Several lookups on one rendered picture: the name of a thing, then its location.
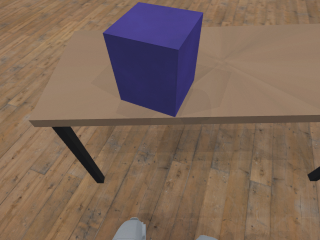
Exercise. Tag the carton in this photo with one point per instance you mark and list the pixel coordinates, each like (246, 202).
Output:
(153, 51)

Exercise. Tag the left robot thigh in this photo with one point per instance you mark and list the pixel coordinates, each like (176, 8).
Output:
(131, 230)

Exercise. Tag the table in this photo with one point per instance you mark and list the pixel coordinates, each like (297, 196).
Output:
(244, 75)

